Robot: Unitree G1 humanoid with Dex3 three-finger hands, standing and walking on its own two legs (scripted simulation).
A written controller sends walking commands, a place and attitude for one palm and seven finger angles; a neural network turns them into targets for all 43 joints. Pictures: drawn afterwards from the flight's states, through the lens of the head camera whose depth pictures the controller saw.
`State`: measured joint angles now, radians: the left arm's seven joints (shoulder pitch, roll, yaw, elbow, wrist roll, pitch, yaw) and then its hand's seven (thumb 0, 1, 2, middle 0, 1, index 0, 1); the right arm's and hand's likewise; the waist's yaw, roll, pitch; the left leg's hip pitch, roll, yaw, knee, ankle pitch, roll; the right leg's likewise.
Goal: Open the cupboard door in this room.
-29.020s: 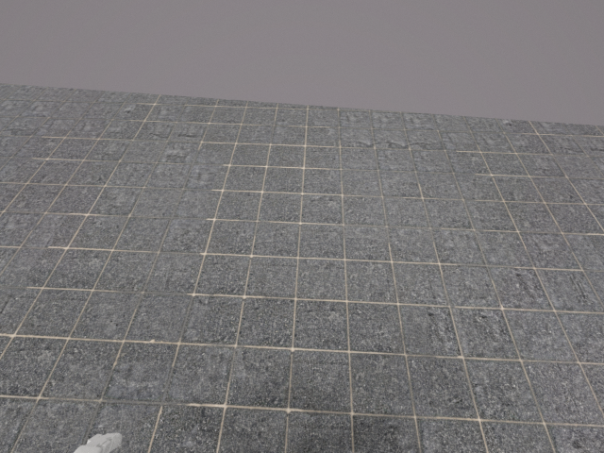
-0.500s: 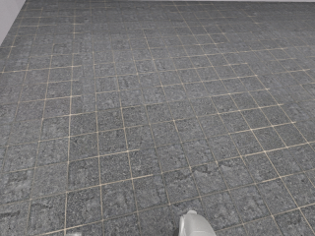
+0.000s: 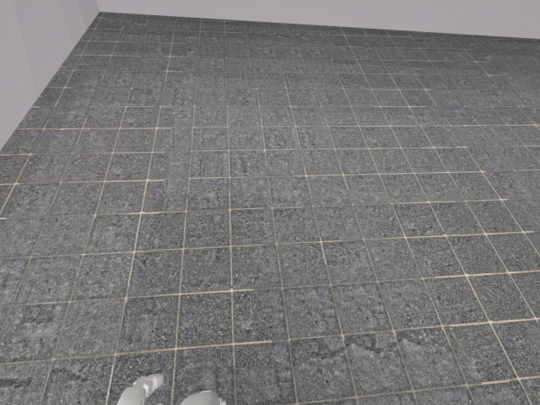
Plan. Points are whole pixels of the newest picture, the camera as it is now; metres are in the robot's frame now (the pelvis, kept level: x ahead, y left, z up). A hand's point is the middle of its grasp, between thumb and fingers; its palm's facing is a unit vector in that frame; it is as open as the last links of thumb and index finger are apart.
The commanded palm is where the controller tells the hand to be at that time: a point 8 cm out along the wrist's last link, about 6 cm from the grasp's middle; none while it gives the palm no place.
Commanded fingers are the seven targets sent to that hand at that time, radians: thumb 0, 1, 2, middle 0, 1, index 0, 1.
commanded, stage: turn to face it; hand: left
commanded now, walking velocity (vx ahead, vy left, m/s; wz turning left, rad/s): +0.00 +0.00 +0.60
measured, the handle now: out of the picture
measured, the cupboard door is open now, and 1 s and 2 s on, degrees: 0 0 0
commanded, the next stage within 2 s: none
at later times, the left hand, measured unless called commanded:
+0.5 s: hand out of the picture +0.08 +0.22 -0.15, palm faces +0.28 -0.92 -0.27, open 7.4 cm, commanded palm none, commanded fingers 0.00 0.90 0.90 -0.20 -0.30 -0.20 -0.30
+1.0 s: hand out of the picture -0.06 +0.12 -0.14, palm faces +0.59 -0.75 -0.28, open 7.4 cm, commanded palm none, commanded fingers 0.00 0.90 0.90 -0.20 -0.30 -0.20 -0.30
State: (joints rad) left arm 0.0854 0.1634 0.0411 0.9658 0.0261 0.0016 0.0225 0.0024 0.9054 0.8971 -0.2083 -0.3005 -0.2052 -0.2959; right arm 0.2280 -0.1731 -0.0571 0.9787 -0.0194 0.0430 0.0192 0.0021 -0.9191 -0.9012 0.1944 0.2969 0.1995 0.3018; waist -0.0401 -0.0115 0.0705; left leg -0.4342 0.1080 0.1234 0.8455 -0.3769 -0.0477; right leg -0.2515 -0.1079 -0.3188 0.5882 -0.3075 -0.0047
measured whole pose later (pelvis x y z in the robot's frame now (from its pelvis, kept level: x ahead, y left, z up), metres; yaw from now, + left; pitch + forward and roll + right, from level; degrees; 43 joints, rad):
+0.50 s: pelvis +0.03 -0.01 +0.01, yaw +16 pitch +2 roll -1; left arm 0.10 0.25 0.06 0.93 0.01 0.05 0.02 0.01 0.91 0.90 -0.20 -0.30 -0.20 -0.29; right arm 0.19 -0.22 -0.06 0.93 -0.03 0.04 0.02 0.00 -0.90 -0.90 0.20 0.30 0.21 0.30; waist -0.03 0.01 0.08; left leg -0.32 -0.05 -0.09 0.49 -0.20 0.03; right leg -0.41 -0.04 0.00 0.86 -0.44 0.10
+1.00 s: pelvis +0.03 -0.07 +0.01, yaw +37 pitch +1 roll +2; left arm 0.25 0.19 0.03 0.93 0.03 0.01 0.02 0.01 0.90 0.90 -0.21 -0.30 -0.21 -0.30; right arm 0.12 -0.27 -0.07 0.96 -0.02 0.09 0.03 0.00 -0.91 -0.90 0.19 0.30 0.20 0.30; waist 0.01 0.01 0.11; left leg -0.38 0.05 0.04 0.87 -0.44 -0.07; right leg -0.20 -0.14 -0.28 0.52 -0.33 -0.02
